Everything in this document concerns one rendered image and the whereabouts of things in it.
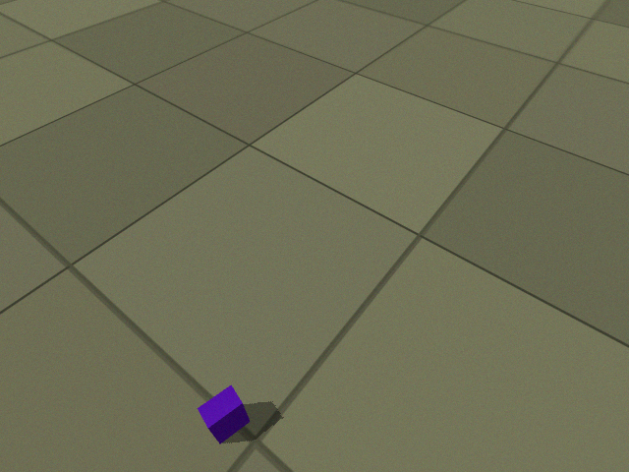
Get carton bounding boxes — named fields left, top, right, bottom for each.
left=198, top=385, right=251, bottom=443

